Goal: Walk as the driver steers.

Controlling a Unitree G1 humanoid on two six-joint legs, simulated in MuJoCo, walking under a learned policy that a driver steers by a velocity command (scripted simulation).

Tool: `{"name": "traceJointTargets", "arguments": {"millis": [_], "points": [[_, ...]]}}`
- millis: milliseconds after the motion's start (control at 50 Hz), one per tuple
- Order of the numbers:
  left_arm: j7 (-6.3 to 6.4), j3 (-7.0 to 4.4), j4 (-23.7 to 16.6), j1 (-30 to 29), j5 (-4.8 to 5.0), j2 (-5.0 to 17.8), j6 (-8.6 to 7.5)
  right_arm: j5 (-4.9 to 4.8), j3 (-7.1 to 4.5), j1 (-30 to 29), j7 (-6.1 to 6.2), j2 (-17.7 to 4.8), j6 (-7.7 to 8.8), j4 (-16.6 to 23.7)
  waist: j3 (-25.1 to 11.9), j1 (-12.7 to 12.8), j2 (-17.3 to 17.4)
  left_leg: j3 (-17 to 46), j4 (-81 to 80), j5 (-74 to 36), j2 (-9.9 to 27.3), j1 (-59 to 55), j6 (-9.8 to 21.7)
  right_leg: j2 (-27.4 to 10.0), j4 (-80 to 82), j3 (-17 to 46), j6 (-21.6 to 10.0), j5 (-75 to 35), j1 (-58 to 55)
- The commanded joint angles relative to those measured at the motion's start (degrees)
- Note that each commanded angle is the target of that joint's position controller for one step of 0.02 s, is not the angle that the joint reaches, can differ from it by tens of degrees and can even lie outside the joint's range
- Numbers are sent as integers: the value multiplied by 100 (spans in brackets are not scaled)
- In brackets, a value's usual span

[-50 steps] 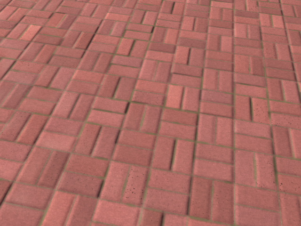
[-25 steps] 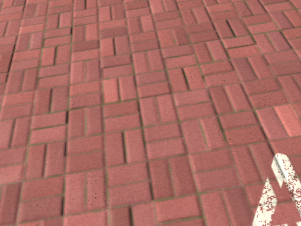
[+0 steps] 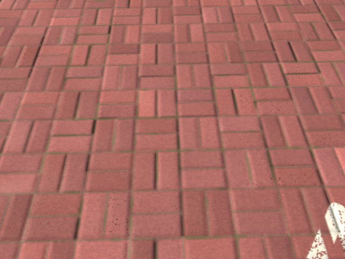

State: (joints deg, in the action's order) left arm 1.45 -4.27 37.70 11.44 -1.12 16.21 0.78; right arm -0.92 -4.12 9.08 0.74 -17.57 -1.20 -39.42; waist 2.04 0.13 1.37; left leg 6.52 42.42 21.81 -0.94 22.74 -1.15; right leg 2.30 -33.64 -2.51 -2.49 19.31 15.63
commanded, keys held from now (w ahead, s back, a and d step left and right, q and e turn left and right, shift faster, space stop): q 0.30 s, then no key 0.04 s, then w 0.02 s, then w+e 0.64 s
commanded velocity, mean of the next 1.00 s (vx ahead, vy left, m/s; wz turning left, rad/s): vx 0.22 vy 0.00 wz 0.03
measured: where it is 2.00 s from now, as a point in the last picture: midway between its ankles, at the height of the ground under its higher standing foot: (190, 192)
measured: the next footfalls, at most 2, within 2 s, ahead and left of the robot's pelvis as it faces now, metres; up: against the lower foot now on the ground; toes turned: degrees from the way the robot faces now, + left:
left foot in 0.24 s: +0.03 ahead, +0.16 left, +0.00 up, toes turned +10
right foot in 0.88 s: +0.26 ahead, -0.08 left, +0.00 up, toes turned +0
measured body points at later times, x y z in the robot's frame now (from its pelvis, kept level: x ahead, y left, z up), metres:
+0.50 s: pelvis +0.01 +0.07 +0.02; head +0.03 +0.10 +0.47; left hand +0.08 +0.38 -0.09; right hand +0.21 -0.16 -0.06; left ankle -0.01 +0.15 -0.73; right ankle +0.05 -0.08 -0.66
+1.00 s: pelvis +0.20 +0.00 +0.01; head +0.23 -0.02 +0.46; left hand +0.35 +0.27 -0.08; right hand +0.29 -0.29 -0.11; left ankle +0.11 +0.15 -0.64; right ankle +0.22 -0.08 -0.73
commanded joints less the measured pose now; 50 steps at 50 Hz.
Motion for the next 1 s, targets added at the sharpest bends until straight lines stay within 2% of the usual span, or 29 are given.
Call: {"name": "traceJointTargets", "arguments": {"millis": [20, 40, 60, 120, 180, 200, 220, 240, 260, 280, 300, 320, 340, 360, 400, 420, 500, 660, 780, 820, 840, 860, 880, 900, 920, 940, 960, 980, 1000], "points": [[60, -193, -485, 56, -6, 752, -161, 2, -244, -227, -46, -702, -1, 616, -470, 107, -792, -152, 2300, 1479, 189, 1365, -98, -2684, 1268, 2530, -1677, -3526, -1013], [74, -205, -494, -120, 32, 787, -180, -44, -238, -182, -63, -613, -46, 607, -401, -10, -514, -100, 2293, 1288, 343, 1459, -133, -2511, 1220, 2122, -1497, -3479, -1029], [77, -243, -474, -251, 78, 883, -184, -54, -186, -219, -76, -480, -80, 614, -312, -21, -519, -190, 1959, 954, 441, 1436, -169, -2266, 1214, 1682, -1280, -3410, -1002], [91, -305, -428, -318, 88, 1016, -73, -68, -82, -326, -174, -279, -100, 722, -487, 94, -900, -735, 959, 405, 344, 592, -216, -1785, 1093, 681, -991, -3586, -801], [67, -336, -343, -192, 210, 1085, -30, -100, -151, -202, -266, -426, -141, 796, -711, 83, -1075, -1084, -269, -171, 118, -95, -79, -1837, 765, 386, -809, -3248, -924], [53, -331, -325, -231, 284, 1075, -37, -81, -185, 2, -270, -439, -160, 747, -755, -50, -1037, -1239, -932, -694, -19, -527, 37, -1800, 492, 226, -643, -2977, -793], [24, -299, -234, -25, 299, 941, -73, -53, -261, 251, -221, -562, -172, 683, -816, -124, -829, -1164, -1520, -1214, -166, -1189, 213, -1630, -14, -39, -350, -2465, -447], [-6, -241, -226, 194, 138, 725, -110, -49, -416, 501, -142, -1055, -150, 730, -884, -134, 168, -21, -1797, -2989, 497, -2251, 564, -1209, -1269, -510, 178, -1134, 679], [-15, -83, -537, 6, -198, 374, -122, 97, -472, 504, -76, -1684, -83, 968, -944, 14, 1655, 2373, -1735, -5402, 2203, -2749, 1679, -402, -3009, -357, 686, 2259, 2342], [27, -162, -605, -453, -13, 696, -138, 288, -406, 717, -167, -1468, 61, 936, -1509, -506, 1043, 2735, -2066, -4745, 2523, -2372, 2418, -269, -3814, 622, 716, 2335, 2412], [58, -201, -589, -593, 140, 846, -108, 263, -341, 456, -185, -1315, 159, 885, -1031, -332, 661, 2186, -2144, -4003, 2138, -2111, 2166, -379, -3974, 722, 666, 1817, 2551], [104, -226, -475, -500, 115, 882, -70, 131, -286, 140, -142, -1090, 180, 848, -748, -149, 430, 1682, -2133, -3465, 1795, -1883, 1782, -490, -3762, 696, 635, 1255, 2590], [157, -242, -353, -436, 59, 893, -31, 47, -207, -75, -92, -887, 159, 870, -687, -65, 313, 1416, -2117, -3317, 1578, -1698, 1544, -574, -3556, 731, 654, 877, 2441], [136, -251, -293, -256, 34, 897, -20, 3, -164, -103, -47, -822, 134, 824, -788, 42, 346, 1199, -2240, -2778, 1367, -1478, 1462, -547, -3439, 644, 675, 492, 2125], [13, -191, -129, -9, 114, 713, -58, 43, -73, 85, 8, -596, 156, 729, -933, 13, 527, 1048, -2656, -752, 1167, -1553, 1402, -539, -3163, 451, 666, -180, 1976], [-31, -152, -95, -34, 154, 636, -89, 67, -37, 207, 15, -523, 195, 656, -836, -61, 624, 1087, -2885, 8, 1155, -1608, 1383, -554, -2845, 397, 650, -368, 2027], [-90, -88, -226, -563, 204, 605, -246, 159, -91, 483, 32, -756, 367, 441, -264, -313, 612, 1153, -3314, 353, 1429, -1808, 1372, -653, -1705, 484, 501, -695, 2291], [-215, -16, -281, -603, 258, 467, -370, 86, -178, 724, -66, -876, 558, 84, 84, -457, 358, 551, -3624, -51, 1730, -2128, 1398, -755, -892, 560, 326, -866, 2514], [-360, 66, -548, -847, 272, 406, -387, -3, -249, 812, -142, -984, 529, -120, 138, -528, 347, -214, -3334, -771, 1728, -2149, 1239, -715, -364, 192, 120, -682, 2017], [-396, 53, -611, -724, 277, 464, -383, -59, -276, 757, -143, -1064, 482, -152, 90, -384, 344, -413, -3011, -1142, 1736, -2083, 1107, -586, -161, -22, -61, -588, 1580], [-393, 10, -555, -408, 257, 523, -379, -83, -281, 621, -130, -1104, 459, -137, -62, -135, 303, -664, -2534, -1919, 1625, -1876, 973, -378, 94, -243, -175, -697, 945], [-365, -115, -392, 184, 253, 727, -367, -57, -245, 635, -110, -1013, 455, -137, -411, 158, 173, -1030, -1601, -2954, 1393, -1544, 788, -87, 259, -395, -304, -750, -69], [-305, -323, -164, 1197, 293, 1143, -340, 36, -147, 654, -77, -767, 485, -72, -996, 608, -205, -1467, -38, -3159, 1055, -759, 459, -273, 307, 168, -560, -725, -1541], [-221, -479, -184, 1706, 283, 1978, -327, 264, 61, 691, -87, -192, 597, 360, -1341, 526, -1900, -1550, 2365, -32, 102, 1650, -97, -1863, 1015, 3322, -1537, -59, -3155], [-263, -355, -309, 1783, 273, 1658, -412, 118, 40, 501, -122, -455, 790, 371, -1854, 688, -1564, -282, 3286, 1029, -157, 2609, -85, -2290, 1890, 4990, -1987, 761, -3604], [-276, -243, -322, 1507, 219, 1286, -462, -113, -50, 203, -195, -843, 894, 449, -1204, 672, -1148, -150, 3457, 589, 213, 3132, 58, -2196, 1888, 4249, -1790, 598, -3296], [-274, -187, -384, 1248, 205, 1096, -476, -89, -21, 137, -207, -826, 940, 438, -889, 519, -753, -195, 3110, 96, 456, 2929, 158, -1947, 1801, 3548, -1593, 144, -2698], [-266, -134, -453, 907, 193, 965, -454, 67, -20, 98, -184, -780, 945, 400, -596, 320, -357, -209, 2627, -259, 623, 2609, 144, -1713, 1827, 3047, -1447, -427, -2034], [-249, -81, -523, 651, 144, 871, -452, 167, -49, 123, -172, -784, 910, 387, -449, 133, -417, -194, 2247, -532, 713, 2202, 107, -1515, 1945, 2690, -1373, -1011, -1520]]}}
Velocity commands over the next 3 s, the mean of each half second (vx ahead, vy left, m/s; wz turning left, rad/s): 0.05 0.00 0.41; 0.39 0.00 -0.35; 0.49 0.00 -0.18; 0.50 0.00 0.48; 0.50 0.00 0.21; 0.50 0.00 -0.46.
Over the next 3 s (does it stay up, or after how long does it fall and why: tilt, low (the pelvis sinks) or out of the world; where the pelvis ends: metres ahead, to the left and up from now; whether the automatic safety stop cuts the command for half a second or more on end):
stays up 1.27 0.07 0.00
